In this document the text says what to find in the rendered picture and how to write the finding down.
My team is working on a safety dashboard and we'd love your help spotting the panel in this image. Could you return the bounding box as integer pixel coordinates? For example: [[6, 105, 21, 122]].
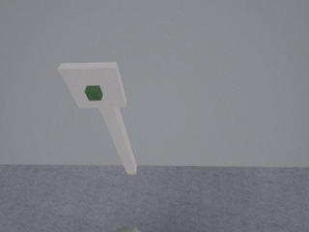
[[58, 62, 137, 175]]

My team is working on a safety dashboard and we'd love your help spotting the button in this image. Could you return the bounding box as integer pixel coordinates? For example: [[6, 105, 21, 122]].
[[84, 85, 103, 101]]

